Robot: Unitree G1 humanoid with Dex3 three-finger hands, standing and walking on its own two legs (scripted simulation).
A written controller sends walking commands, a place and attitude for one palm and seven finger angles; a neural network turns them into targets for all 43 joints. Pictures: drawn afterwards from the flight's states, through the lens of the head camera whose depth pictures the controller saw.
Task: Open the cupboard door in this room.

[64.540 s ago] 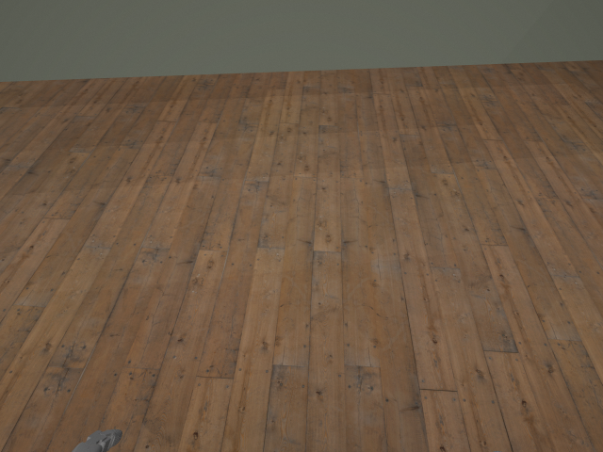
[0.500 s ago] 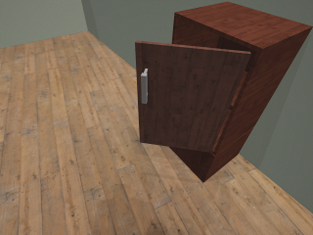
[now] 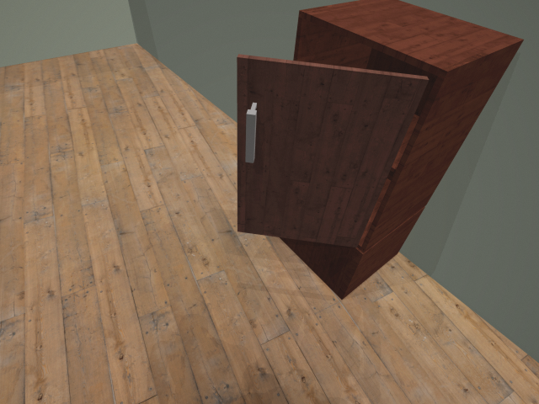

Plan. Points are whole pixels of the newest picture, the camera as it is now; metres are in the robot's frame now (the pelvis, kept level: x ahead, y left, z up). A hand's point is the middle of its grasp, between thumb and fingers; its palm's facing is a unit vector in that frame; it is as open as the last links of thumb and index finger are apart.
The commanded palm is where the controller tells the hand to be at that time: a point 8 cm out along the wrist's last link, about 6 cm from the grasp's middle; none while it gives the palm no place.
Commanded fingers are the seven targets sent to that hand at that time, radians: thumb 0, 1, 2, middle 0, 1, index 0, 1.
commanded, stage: shuffle to correct the standing spot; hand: left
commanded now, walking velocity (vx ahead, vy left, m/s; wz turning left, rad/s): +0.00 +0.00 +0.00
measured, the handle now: (252, 133) +0.71 +0.08 +0.03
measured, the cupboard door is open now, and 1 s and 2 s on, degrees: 44 44 44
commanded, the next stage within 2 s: come to a stop and stand still in 1.20 s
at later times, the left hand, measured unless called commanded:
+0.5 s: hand out of the picture -0.11 +0.19 -0.18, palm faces +0.04 -0.99 -0.12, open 7.4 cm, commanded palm none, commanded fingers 0.00 0.90 0.90 -0.20 -0.30 -0.20 -0.30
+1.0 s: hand (206, 399) +0.18 +0.11 -0.16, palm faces -0.13 -0.98 -0.17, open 7.4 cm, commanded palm none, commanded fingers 0.00 0.90 0.90 -0.20 -0.30 -0.20 -0.30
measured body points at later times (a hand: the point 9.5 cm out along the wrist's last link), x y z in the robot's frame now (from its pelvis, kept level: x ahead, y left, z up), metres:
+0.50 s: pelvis -0.06 +0.04 +0.01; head -0.06 +0.06 +0.45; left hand -0.11 +0.25 -0.16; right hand -0.10 -0.19 -0.14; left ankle -0.07 +0.15 -0.73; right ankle -0.09 -0.07 -0.73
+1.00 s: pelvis +0.04 -0.04 +0.00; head +0.09 -0.06 +0.44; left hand +0.18 +0.16 -0.15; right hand -0.10 -0.23 -0.15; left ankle -0.06 +0.13 -0.70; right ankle +0.09 -0.17 -0.73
